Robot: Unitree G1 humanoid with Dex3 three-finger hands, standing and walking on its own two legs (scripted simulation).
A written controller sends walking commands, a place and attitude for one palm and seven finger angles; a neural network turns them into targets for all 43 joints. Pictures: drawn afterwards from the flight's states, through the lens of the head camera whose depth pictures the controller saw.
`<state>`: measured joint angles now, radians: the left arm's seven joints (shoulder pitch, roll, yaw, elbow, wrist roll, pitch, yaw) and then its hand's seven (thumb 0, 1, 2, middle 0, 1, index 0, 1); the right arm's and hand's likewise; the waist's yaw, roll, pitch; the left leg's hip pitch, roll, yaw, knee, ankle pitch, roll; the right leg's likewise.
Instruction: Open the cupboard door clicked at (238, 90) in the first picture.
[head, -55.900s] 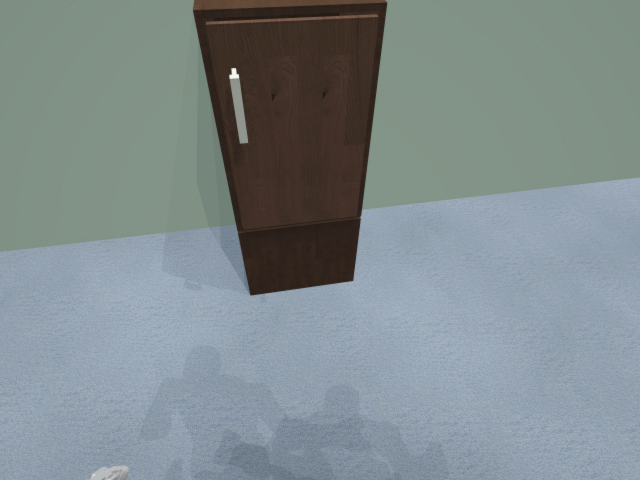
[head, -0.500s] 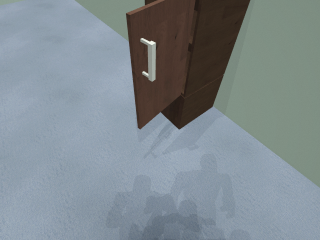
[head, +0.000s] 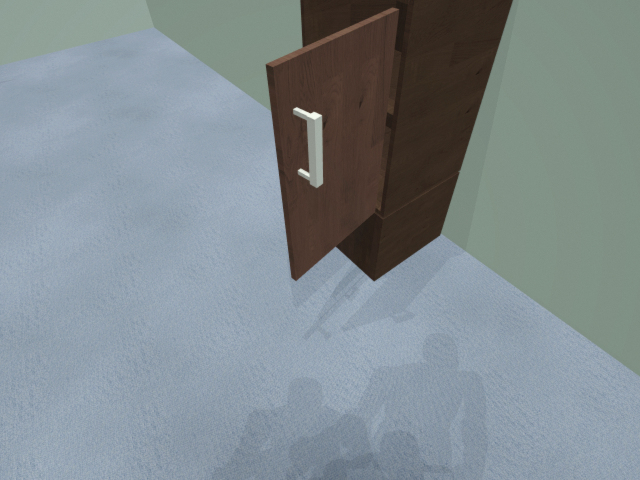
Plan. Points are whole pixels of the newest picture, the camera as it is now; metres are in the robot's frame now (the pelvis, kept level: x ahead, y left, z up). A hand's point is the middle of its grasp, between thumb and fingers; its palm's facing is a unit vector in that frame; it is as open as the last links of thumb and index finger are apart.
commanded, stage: let the arm hang, fingers relaxed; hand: left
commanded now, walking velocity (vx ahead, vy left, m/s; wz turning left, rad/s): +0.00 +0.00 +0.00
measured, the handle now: (308, 148) +0.70 +0.07 +0.03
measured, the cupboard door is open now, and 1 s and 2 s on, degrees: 100 100 100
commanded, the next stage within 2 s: look to check the result in 0.30 s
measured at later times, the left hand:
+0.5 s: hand out of the picture +0.07 +0.20 -0.16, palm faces +0.02 -0.96 -0.27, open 7.3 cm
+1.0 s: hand out of the picture +0.11 +0.19 -0.16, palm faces +0.01 -0.96 -0.29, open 7.4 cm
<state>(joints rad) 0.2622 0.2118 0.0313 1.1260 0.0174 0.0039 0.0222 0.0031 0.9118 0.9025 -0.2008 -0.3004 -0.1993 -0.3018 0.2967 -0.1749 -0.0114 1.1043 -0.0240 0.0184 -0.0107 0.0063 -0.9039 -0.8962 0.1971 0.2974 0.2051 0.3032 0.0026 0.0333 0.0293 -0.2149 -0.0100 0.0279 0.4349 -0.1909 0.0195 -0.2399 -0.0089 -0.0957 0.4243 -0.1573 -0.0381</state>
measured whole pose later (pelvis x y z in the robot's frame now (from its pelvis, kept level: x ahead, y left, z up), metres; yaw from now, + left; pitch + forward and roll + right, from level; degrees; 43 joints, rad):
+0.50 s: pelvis +0.03 -0.01 +0.01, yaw +0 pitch -1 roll +0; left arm 0.17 0.22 0.02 1.14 0.01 -0.02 0.02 0.00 0.91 0.90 -0.20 -0.30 -0.20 -0.30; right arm 0.21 -0.23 -0.01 1.13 -0.02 0.00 -0.02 0.01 -0.90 -0.90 0.20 0.30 0.20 0.30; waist 0.00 0.02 0.06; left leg -0.14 0.00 0.02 0.35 -0.19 0.01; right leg -0.17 0.00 -0.10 0.36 -0.17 -0.04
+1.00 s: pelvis +0.05 -0.02 +0.01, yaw +0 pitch -1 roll +0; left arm 0.15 0.24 0.02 1.14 0.01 -0.03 0.02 0.00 0.91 0.90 -0.20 -0.30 -0.20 -0.30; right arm 0.15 -0.27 0.00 1.13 -0.02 0.01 -0.02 0.01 -0.90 -0.90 0.20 0.30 0.20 0.30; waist 0.00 0.03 0.05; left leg -0.09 0.02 0.02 0.31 -0.20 -0.02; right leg -0.12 0.03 -0.10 0.32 -0.18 -0.06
